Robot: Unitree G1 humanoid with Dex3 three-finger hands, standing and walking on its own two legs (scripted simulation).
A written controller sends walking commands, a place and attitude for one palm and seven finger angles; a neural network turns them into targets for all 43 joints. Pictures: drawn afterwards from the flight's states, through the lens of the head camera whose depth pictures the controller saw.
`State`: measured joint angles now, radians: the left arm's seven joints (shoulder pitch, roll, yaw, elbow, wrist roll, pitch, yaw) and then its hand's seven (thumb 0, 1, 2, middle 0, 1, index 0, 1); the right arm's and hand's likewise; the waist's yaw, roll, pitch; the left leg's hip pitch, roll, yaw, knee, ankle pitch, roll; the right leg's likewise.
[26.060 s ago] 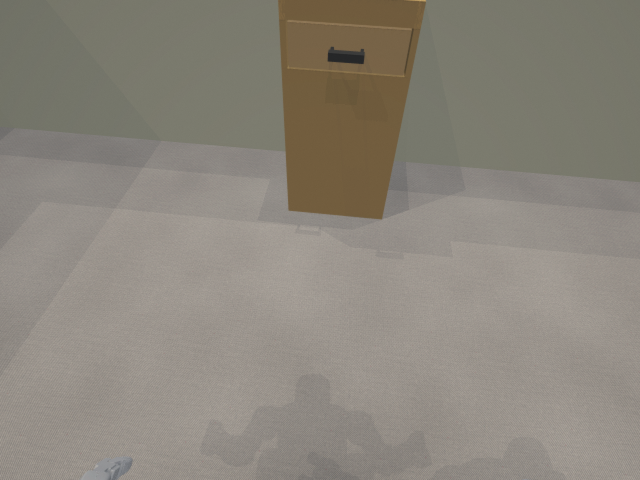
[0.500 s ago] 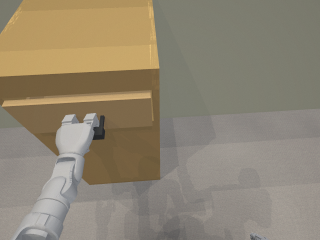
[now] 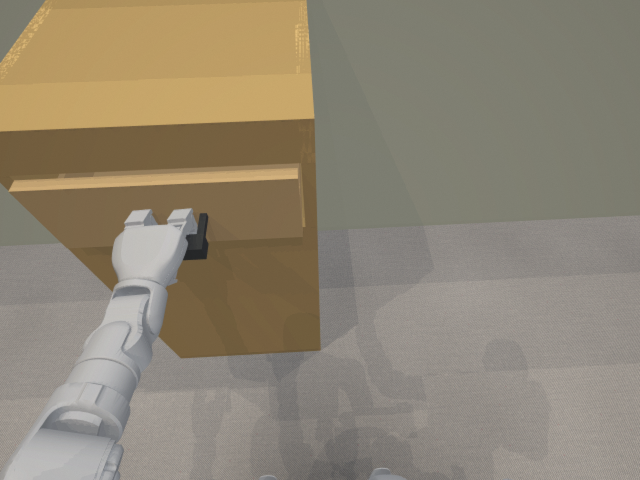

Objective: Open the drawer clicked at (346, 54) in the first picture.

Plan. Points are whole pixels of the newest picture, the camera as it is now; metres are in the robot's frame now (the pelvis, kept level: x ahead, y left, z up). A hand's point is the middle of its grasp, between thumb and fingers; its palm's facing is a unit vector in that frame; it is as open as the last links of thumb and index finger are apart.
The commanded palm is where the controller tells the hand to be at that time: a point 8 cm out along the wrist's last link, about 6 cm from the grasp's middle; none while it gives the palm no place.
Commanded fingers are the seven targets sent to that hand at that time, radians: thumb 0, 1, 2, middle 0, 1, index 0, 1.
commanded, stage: pull the drawer open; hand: left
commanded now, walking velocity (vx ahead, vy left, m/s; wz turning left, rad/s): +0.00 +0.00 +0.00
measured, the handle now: (167, 235) +0.44 +0.23 +0.01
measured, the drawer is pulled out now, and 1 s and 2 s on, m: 0.02 0.22 0.30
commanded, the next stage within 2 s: open the thumb to release the handle in 1.24 s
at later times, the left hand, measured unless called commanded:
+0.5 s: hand (156, 336) +0.30 +0.22 -0.01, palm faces -0.01 -0.10 -0.99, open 5.9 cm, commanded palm +0.25 +0.23 +0.04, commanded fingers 0.00 0.90 0.90 -0.40 -1.35 -0.40 -1.35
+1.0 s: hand (141, 422) +0.20 +0.21 -0.01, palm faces -0.05 -0.13 -0.99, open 6.1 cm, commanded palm +0.15 +0.23 +0.04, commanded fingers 0.00 0.90 0.90 -0.40 -1.35 -0.40 -1.35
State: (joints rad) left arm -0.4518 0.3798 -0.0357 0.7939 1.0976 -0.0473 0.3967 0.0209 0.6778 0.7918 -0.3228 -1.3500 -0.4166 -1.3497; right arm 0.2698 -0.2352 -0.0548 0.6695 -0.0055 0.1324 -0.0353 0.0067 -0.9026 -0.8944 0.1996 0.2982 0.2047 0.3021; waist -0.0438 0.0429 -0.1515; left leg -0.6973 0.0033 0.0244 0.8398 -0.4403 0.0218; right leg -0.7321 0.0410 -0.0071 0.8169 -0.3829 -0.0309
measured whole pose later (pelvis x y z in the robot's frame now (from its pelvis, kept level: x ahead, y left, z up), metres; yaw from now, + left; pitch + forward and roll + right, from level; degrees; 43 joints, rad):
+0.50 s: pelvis +0.02 +0.01 +0.01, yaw -1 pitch +14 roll -1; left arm 0.13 0.32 -0.11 0.22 1.07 0.07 0.44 0.05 0.67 0.76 -0.30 -1.35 -0.42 -1.35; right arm 0.17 -0.24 -0.05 0.59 0.00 0.09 0.02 0.01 -0.90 -0.89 0.20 0.30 0.20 0.30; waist -0.02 0.05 -0.16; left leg -0.57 0.01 0.05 0.78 -0.46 0.03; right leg -0.61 0.05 0.02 0.77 -0.39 -0.02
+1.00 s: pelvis +0.02 -0.01 +0.00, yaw -2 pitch +12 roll +0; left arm 0.53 0.33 -0.08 -0.07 1.07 -0.01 0.47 0.08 0.66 0.73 -0.26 -1.34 -0.42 -1.35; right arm 0.12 -0.21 0.00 0.55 -0.03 0.09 0.05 0.01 -0.90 -0.89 0.20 0.30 0.20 0.30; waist 0.04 0.02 -0.14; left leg -0.54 0.01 0.05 0.83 -0.49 0.01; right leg -0.60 0.06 0.02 0.85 -0.44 -0.04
